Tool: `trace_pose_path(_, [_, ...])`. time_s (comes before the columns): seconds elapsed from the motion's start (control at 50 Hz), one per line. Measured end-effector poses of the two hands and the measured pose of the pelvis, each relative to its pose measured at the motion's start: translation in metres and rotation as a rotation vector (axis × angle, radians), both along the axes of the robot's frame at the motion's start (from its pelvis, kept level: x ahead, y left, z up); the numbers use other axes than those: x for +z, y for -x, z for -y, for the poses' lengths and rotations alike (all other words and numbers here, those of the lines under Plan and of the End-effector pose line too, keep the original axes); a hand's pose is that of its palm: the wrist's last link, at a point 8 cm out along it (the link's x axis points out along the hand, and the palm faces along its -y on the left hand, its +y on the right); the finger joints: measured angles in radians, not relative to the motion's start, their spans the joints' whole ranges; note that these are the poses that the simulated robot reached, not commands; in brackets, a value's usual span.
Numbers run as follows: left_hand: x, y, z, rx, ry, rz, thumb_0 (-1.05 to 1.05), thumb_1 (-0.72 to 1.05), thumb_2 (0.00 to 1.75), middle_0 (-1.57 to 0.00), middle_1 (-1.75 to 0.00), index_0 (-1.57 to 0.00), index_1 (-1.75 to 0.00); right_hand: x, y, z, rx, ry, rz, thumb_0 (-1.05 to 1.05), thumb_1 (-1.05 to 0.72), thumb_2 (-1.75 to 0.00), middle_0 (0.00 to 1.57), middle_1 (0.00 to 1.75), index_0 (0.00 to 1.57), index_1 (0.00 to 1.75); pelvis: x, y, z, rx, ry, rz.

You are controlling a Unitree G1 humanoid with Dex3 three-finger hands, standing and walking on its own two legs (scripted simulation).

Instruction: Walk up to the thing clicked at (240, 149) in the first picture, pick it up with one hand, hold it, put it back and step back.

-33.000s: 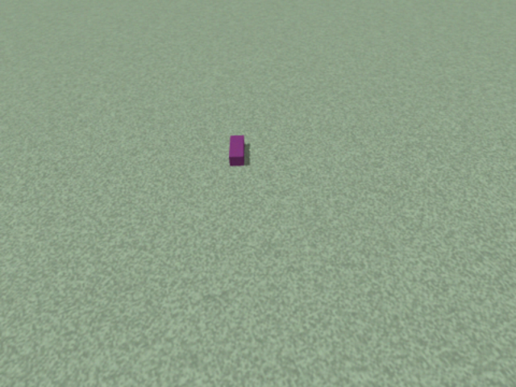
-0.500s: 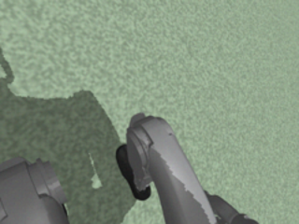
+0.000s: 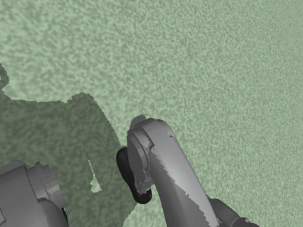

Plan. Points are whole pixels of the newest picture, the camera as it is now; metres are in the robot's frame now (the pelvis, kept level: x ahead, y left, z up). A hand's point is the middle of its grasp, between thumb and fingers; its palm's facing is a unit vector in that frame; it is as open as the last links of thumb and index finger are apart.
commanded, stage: close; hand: left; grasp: from above
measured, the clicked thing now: out of the picture +0.46 +0.36 -0.27
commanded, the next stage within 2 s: settle in 0.50 s
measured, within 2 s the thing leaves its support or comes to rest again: leaves its support in 0.94 s
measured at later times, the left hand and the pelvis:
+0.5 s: hand out of the picture +0.45 +0.35 -0.24, palm faces -0.42 -0.17 -0.89, open 11.2 cm; pelvis +0.00 +0.00 +0.00, yaw +0 degrees
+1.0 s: hand out of the picture +0.46 +0.37 -0.23, palm faces -0.39 -0.17 -0.91, open 11.0 cm; pelvis +0.00 +0.00 +0.00, yaw +0 degrees
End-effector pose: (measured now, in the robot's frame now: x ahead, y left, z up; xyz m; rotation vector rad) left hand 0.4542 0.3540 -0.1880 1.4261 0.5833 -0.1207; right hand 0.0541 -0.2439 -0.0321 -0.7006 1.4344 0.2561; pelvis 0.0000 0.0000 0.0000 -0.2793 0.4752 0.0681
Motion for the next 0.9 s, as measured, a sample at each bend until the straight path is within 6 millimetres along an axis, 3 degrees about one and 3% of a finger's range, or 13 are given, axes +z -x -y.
trace_pose_path(0.9, [0.0065, -0.0043, -0.0050, 0.019, 0.010, 0.005, 0.01, -0.13, 0.61, -0.52, -0.76, -0.56, -0.70, 0.0011, 0.0032, -0.0002, -0.010, 0.016, -0.003, 0.00, -0.91, -0.90, 0.20, 0.30, 0.21, 0.30, 0.0013, 0.0024, -0.0002, -0.001, 0.004, 0.000])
